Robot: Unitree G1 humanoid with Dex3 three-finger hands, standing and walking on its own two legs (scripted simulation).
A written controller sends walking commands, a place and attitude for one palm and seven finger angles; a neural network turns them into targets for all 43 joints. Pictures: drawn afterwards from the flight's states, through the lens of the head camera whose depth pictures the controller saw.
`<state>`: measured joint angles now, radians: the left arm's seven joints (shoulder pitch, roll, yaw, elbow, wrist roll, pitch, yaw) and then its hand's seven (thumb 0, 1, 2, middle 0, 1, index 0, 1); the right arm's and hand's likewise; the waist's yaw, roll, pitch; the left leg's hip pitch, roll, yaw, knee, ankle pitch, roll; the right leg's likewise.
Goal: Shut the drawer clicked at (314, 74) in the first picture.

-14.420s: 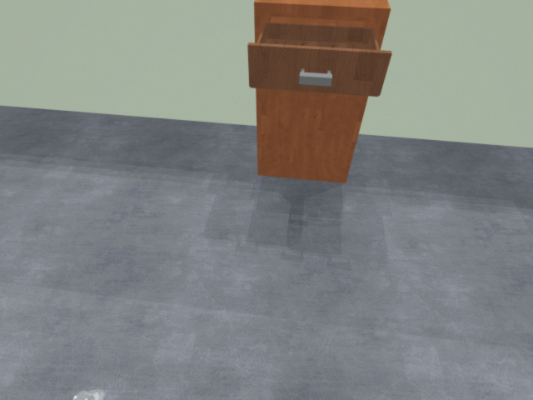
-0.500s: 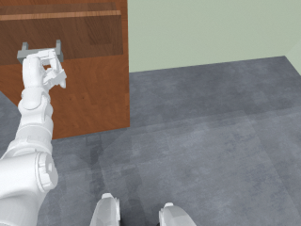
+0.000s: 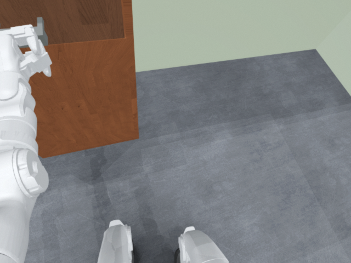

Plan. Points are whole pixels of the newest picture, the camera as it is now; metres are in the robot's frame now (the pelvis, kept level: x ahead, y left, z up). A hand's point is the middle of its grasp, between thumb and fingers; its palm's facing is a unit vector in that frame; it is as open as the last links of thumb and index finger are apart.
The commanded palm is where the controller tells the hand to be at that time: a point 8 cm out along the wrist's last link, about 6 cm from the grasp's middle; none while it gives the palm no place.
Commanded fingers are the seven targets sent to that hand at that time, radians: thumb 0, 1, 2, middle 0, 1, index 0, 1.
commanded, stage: push the drawer shut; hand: left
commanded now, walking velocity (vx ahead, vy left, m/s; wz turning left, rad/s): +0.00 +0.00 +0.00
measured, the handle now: (18, 30) +0.61 +0.28 +0.09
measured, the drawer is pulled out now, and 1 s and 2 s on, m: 0.00 0.00 0.00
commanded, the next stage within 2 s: pull the fist back off the drawer in 0.32 s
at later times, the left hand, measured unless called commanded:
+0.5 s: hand (39, 52) +0.55 +0.23 +0.09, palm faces +0.17 -0.98 -0.04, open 3.4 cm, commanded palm +0.58 +0.24 +0.09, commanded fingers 0.00 0.90 0.90 -1.40 -1.60 -1.40 -1.60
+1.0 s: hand (46, 53) +0.54 +0.22 +0.10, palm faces +0.18 -0.98 -0.02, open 3.3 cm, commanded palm +0.51 +0.24 +0.09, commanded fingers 0.00 0.90 0.90 -1.40 -1.60 -1.40 -1.60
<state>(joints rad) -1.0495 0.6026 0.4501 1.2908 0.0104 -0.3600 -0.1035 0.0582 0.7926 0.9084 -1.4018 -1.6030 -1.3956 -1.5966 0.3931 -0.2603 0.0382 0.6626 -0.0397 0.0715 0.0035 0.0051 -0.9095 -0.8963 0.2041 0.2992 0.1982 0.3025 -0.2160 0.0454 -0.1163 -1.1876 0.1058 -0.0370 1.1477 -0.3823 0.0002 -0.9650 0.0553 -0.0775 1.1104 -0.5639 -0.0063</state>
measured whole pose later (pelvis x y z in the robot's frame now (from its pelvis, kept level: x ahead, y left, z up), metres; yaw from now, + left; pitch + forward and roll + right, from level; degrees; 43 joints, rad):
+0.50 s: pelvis -0.03 +0.01 -0.02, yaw +0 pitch +26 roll -8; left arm -1.22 0.69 0.38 1.36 0.04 -0.30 -0.08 0.10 0.66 0.94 -1.40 -1.60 -1.40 -1.60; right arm 0.41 -0.26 0.07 0.68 -0.06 0.01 -0.01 0.00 -0.91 -0.90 0.21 0.30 0.20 0.30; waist -0.26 0.05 -0.11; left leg -1.31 0.09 -0.07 1.19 -0.35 0.01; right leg -1.08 0.05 -0.11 1.16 -0.54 0.00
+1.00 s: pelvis -0.02 +0.01 +0.00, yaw -1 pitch +24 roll -6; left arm -1.07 0.57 0.42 1.19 0.01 -0.30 -0.04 0.04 0.86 0.90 -1.40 -1.60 -1.40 -1.60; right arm 0.43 -0.25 0.05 0.65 -0.05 0.04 0.03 0.01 -0.91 -0.90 0.20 0.30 0.20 0.30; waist -0.22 0.06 -0.10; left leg -1.23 0.10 -0.03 1.14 -0.35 0.02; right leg -1.00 0.05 -0.07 1.11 -0.53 0.01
